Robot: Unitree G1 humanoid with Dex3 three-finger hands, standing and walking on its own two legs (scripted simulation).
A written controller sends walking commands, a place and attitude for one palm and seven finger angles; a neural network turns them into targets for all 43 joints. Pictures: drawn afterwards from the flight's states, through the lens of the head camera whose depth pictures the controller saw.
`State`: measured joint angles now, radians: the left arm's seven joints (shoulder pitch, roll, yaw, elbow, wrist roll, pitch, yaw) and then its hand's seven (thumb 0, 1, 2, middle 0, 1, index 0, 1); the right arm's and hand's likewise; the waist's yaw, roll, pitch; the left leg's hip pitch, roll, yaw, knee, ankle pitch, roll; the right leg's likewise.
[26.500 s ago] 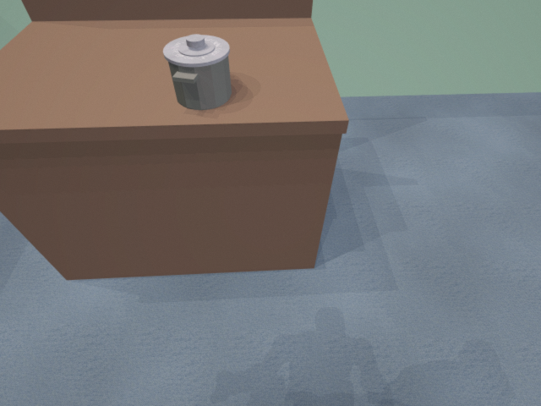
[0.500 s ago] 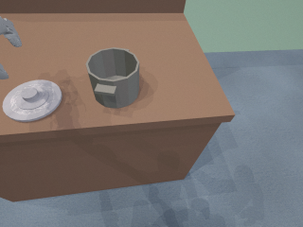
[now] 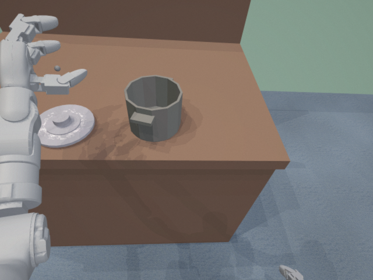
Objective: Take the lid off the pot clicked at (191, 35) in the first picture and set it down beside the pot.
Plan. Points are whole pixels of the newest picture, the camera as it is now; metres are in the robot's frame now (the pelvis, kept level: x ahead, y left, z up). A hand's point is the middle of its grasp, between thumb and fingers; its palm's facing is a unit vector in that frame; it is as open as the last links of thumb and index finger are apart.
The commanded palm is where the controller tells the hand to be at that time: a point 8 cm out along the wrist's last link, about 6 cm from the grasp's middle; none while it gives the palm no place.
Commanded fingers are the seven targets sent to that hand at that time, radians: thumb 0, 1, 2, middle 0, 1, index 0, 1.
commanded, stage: draw the hand back to the body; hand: left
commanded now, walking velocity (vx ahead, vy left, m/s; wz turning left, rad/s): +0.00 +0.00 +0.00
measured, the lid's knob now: (61, 118) +0.50 +0.36 +0.04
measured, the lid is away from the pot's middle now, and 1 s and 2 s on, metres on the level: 0.25 0.25 0.25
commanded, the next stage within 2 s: step back with the hand held close in 1.46 s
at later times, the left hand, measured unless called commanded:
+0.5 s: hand (45, 108) +0.32 +0.25 +0.23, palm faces +0.50 -0.84 -0.24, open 8.5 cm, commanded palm +0.27 +0.28 +0.24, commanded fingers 0.00 0.81 0.88 -0.22 -0.36 -0.22 -0.36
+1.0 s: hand (28, 160) +0.23 +0.23 +0.22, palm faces +0.47 -0.84 -0.26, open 7.4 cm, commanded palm +0.17 +0.26 +0.23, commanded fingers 0.00 0.90 0.90 -0.20 -0.30 -0.20 -0.30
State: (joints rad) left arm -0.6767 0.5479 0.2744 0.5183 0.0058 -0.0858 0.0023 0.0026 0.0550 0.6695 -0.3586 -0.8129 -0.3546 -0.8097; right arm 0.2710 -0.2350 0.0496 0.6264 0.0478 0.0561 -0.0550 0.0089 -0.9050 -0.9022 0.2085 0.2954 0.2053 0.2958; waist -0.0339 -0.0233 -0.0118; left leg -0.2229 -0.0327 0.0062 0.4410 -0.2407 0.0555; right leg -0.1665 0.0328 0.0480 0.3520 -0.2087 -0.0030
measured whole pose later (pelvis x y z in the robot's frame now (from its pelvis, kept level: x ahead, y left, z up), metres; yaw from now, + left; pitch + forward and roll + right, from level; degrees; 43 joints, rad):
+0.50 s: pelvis +0.01 -0.05 +0.00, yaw +0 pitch -1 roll -1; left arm -0.23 0.48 0.39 0.10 -0.09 -0.03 0.06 0.01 0.58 0.81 -0.26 -0.49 -0.26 -0.49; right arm 0.15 -0.26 0.03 0.68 0.04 0.01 -0.06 0.01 -0.91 -0.90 0.21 0.30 0.20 0.30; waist 0.03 0.03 -0.03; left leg -0.15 0.02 -0.02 0.42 -0.25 0.00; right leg -0.11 0.08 0.03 0.36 -0.23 -0.05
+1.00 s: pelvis -0.01 -0.03 +0.00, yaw +0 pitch -4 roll -1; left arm 0.14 0.38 0.38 -0.31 -0.11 -0.08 0.07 0.02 0.89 0.89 -0.21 -0.31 -0.21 -0.30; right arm 0.16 -0.23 0.04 0.70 0.01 -0.08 -0.05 0.01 -0.91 -0.90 0.21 0.30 0.20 0.30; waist 0.06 0.04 0.00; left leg -0.10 0.00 0.00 0.40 -0.23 0.02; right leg -0.06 0.07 0.04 0.34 -0.21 -0.04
